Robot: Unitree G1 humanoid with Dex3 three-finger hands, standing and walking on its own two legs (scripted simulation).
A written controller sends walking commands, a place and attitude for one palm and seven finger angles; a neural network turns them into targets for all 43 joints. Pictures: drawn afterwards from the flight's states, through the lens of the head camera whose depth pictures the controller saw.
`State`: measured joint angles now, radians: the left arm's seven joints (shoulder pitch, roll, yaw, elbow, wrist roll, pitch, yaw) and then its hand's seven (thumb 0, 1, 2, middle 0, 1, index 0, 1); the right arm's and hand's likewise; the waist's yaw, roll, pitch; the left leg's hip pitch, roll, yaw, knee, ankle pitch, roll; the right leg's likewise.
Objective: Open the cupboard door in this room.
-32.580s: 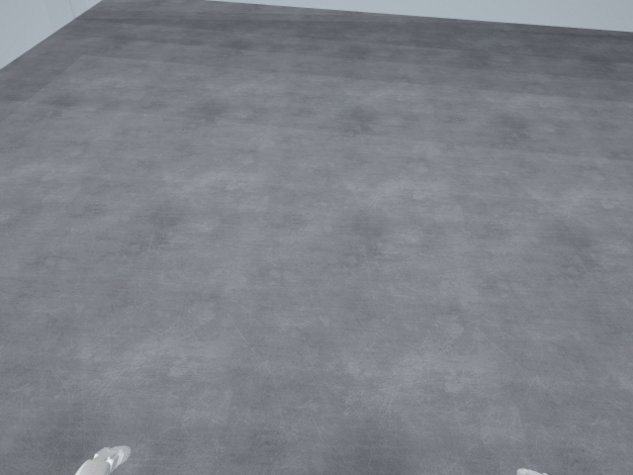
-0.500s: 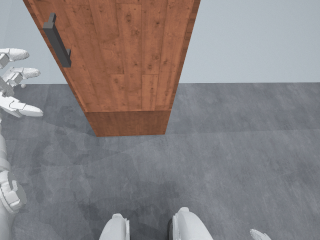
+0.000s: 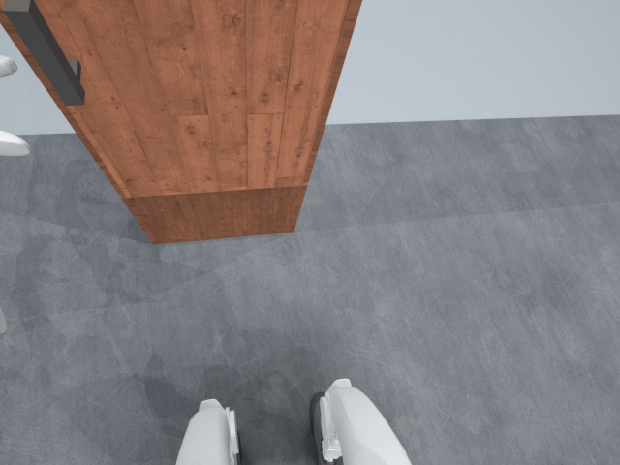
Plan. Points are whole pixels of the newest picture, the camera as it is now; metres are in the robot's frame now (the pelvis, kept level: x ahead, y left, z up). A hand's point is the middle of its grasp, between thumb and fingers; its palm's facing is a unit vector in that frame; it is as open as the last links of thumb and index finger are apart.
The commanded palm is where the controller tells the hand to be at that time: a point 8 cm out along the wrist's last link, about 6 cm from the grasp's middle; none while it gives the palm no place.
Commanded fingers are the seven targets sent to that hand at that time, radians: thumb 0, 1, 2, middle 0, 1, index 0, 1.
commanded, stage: move the hooked fingers beside the handle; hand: left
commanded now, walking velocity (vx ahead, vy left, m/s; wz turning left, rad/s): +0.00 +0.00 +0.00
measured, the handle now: (52, 43) +0.60 +0.24 +0.08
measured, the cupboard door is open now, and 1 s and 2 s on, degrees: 0 0 0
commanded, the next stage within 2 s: slide the fingers in behind the handle in 1.06 s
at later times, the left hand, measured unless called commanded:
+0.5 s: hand out of the picture +0.56 +0.30 +0.07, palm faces +0.06 -1.00 +0.00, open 14.0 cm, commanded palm +0.54 +0.33 +0.08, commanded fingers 0.00 -0.50 0.30 -0.30 -1.20 -0.30 -1.20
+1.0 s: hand out of the picture +0.53 +0.30 +0.08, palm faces +0.03 -1.00 -0.01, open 14.0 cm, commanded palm +0.53 +0.33 +0.08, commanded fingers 0.00 -0.50 0.30 -0.30 -1.20 -0.30 -1.20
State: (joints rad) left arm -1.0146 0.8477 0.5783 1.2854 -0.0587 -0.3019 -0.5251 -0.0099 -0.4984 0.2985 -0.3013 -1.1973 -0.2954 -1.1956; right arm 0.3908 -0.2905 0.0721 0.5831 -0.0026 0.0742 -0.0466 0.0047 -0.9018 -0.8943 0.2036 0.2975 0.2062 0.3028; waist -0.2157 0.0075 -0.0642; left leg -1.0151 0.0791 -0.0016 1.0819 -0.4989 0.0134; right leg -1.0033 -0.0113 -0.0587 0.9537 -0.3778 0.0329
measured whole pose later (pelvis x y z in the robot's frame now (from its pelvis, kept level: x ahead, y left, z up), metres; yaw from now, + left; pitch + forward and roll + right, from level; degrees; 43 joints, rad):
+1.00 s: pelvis +0.01 +0.00 +0.00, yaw +0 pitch +26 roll -6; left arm -1.02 0.88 0.60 1.25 -0.05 -0.29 -0.53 -0.01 -0.50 0.30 -0.30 -1.20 -0.30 -1.20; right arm 0.37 -0.29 0.08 0.54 -0.01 0.12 -0.01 0.00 -0.90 -0.89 0.20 0.30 0.20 0.30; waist -0.23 0.01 -0.06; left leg -1.05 0.09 -0.03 1.11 -0.52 0.01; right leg -1.02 0.01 -0.08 0.95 -0.39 0.03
